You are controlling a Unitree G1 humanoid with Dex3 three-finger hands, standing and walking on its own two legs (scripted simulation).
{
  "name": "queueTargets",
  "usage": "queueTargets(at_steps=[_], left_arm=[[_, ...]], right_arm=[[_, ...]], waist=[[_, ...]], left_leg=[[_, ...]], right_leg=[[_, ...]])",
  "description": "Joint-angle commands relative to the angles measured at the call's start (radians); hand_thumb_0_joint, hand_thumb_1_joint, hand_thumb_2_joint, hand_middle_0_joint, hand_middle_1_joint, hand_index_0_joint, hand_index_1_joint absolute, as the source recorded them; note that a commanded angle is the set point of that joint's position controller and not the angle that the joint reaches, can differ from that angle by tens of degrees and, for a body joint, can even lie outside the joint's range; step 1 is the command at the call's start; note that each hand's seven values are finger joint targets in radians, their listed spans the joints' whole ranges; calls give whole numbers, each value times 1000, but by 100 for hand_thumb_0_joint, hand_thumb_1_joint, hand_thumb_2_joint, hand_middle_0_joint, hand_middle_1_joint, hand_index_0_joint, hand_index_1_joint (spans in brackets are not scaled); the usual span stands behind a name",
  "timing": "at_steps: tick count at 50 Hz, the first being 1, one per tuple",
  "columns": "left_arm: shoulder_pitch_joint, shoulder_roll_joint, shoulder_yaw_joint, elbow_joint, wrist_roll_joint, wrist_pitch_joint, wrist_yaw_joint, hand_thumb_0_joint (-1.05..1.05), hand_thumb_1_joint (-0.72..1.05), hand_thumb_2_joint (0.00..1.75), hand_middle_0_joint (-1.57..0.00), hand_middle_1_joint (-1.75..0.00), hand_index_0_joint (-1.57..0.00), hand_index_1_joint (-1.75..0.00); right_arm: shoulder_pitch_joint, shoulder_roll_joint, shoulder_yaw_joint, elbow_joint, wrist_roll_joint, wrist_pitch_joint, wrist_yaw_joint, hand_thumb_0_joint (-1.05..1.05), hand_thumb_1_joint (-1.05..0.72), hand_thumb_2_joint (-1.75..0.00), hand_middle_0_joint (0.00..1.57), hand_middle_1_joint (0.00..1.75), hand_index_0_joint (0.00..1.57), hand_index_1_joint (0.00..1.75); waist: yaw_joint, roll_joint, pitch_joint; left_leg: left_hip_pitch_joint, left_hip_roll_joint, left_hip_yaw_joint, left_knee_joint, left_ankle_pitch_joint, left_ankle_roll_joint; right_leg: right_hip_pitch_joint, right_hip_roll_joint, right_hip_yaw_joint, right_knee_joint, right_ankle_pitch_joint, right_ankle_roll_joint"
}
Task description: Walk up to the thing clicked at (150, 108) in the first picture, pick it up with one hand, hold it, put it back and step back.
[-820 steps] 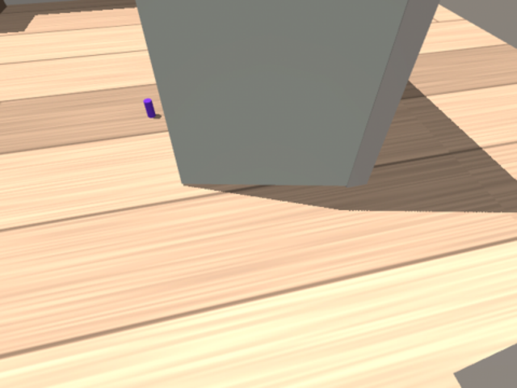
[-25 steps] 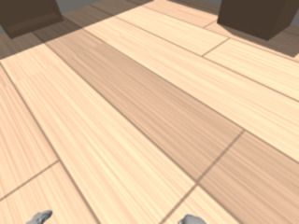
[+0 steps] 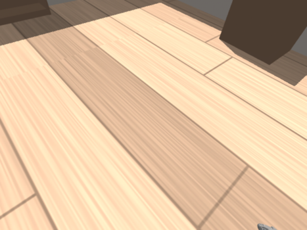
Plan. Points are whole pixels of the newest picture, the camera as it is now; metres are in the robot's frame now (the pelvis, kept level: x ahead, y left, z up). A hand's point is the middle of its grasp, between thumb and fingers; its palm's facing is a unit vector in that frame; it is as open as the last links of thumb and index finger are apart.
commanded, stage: walk up
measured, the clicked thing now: out of the picture -0.36 -1.16 -0.71
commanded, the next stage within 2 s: none
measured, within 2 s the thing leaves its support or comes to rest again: neither
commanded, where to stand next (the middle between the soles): +0.50 -0.03 m, yaw -1 degrees
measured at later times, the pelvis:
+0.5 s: pelvis +0.19 -0.04 +0.00, yaw -3 degrees
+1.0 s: pelvis +0.37 +0.05 +0.01, yaw -27 degrees
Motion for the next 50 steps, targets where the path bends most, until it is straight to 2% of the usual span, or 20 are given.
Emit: queueTargets(at_steps=[1,8,14,17,18,20,22,24,25,28,33,38,40,42,43,44,45,46,48,50], left_arm=[[58,181,61,-51,-22,-22,4,0,90,90,-20,-30,-20,-30],[-99,155,60,-111,-1,-7,-24,0,90,90,-20,-30,-20,-30],[-185,124,61,-132,8,-18,-36,0,90,90,-20,-30,-20,-30],[-80,155,80,-91,11,-30,-24,0,90,90,-20,-30,-20,-30],[30,194,99,-66,12,-42,-11,0,90,90,-20,-30,-20,-30],[105,321,130,-80,7,-49,9,0,90,90,-20,-30,-20,-30],[51,279,119,-93,-19,-40,16,0,90,90,-20,-30,-20,-30],[-26,220,95,-110,-21,-41,25,0,90,90,-20,-30,-20,-30],[-11,167,72,-91,-27,-8,23,0,90,90,-20,-30,-20,-30],[-43,189,80,-105,-23,-23,26,0,90,90,-20,-30,-20,-30],[-111,200,83,-138,0,-21,22,0,90,90,-20,-30,-20,-30],[-37,209,90,-130,17,-13,18,0,90,90,-20,-30,-20,-30],[-90,219,92,-147,16,-8,21,0,90,90,-20,-30,-20,-30],[-126,177,76,-161,12,0,31,0,90,90,-20,-30,-20,-30],[-61,95,55,-150,15,4,42,0,90,90,-20,-30,-20,-30],[-25,64,34,-145,3,10,54,0,90,90,-20,-30,-20,-30],[23,154,48,-127,5,17,64,0,90,90,-20,-30,-20,-30],[26,195,57,-115,9,16,61,0,90,90,-20,-30,-20,-30],[6,227,73,-60,-4,13,43,0,90,90,-20,-30,-20,-30],[26,195,71,-44,-6,19,23,0,90,90,-20,-30,-20,-30]], right_arm=[[79,-262,-58,-42,20,-31,-32,0,-90,-90,20,30,20,30],[107,-270,-66,-70,8,-32,-39,0,-90,-90,20,30,20,30],[103,-274,-68,-87,4,-10,-37,0,-90,-90,20,30,20,30],[97,-256,-60,-104,8,-2,-41,0,-90,-90,20,30,20,30],[133,-212,-39,-106,8,-4,-40,0,-90,-90,20,30,20,30],[207,-184,-20,-108,17,4,-39,0,-90,-90,20,30,20,30],[137,-264,-40,-75,9,12,-54,0,-90,-90,20,30,20,30],[154,-229,-36,-46,26,21,-45,0,-90,-90,20,30,20,30],[-23,-193,-28,-105,24,28,-10,0,-90,-90,20,30,20,30],[-2,-196,-30,-96,17,57,11,0,-90,-90,20,30,20,30],[-7,-230,-55,-84,10,83,26,0,-90,-90,20,30,20,30],[-125,-198,-50,-114,0,66,29,0,-90,-90,20,30,20,30],[-84,-207,-57,-94,1,54,20,0,-90,-90,20,30,20,30],[90,-245,-78,-46,-10,42,-2,0,-90,-90,20,30,20,30],[153,-312,-99,-42,-25,42,-17,0,-90,-90,20,30,20,30],[89,-344,-101,-74,-32,43,-24,0,-90,-90,20,30,20,30],[-32,-371,-106,-112,-19,49,-19,0,-90,-90,20,30,20,30],[-89,-371,-107,-115,-5,50,-10,0,-90,-90,20,30,20,30],[-92,-258,-73,-126,-14,54,-1,0,-90,-90,20,30,20,30],[-92,-222,-62,-120,-4,45,-6,0,-90,-90,20,30,20,30]], waist=[[-6,167,6],[-45,163,23],[-50,151,-3],[17,57,-65],[65,-42,-156],[86,-248,-221],[84,-122,-137],[25,-83,-49],[36,-71,-39],[4,-78,-40],[-31,-138,-24],[23,-146,-7],[-14,-123,4],[-120,-3,-56],[-141,230,-115],[-98,364,-79],[-51,317,-14],[-27,290,32],[-23,233,33],[-22,250,3]], left_leg=[[154,208,-228,-325,308,77],[234,217,-132,-357,341,162],[221,192,-73,-257,342,142],[128,167,-53,-56,343,106],[81,112,-22,156,289,79],[-278,-88,-25,508,-268,10],[-294,-13,-137,622,-259,5],[-233,14,-185,566,-155,3],[-297,-7,-140,508,-152,-8],[-286,11,-153,421,-7,-33],[-170,16,-127,253,43,-92],[-81,-21,-151,28,-16,-81],[59,-29,-167,-27,-10,-67],[402,-18,-208,-178,-32,-23],[493,154,-406,-303,-319,-1],[382,331,-679,-450,-588,10],[222,416,-762,-550,-754,73],[141,407,-724,-574,-745,122],[78,242,-450,-505,-513,53],[157,188,-274,-453,-332,28]], right_leg=[[-202,-47,78,-13,125,7],[-251,-69,8,-244,226,47],[-75,-38,-87,-497,282,7],[183,0,-96,-579,268,-23],[346,-30,-40,-621,241,-43],[573,-397,591,-782,140,-187],[430,-388,529,-770,264,-248],[261,-273,264,-775,355,-150],[254,-201,440,-823,277,-116],[274,-154,370,-882,196,-68],[83,-82,308,-958,-100,-119],[55,-85,361,-863,-22,-139],[-54,-106,405,-814,-48,-130],[-259,-35,339,-590,-104,-62],[-360,87,197,-321,-178,-17],[-435,169,118,-80,-146,6],[-412,87,66,0,-105,6],[-365,5,58,15,-48,-3],[-247,-14,60,-41,51,31],[-254,-30,29,-92,140,44]])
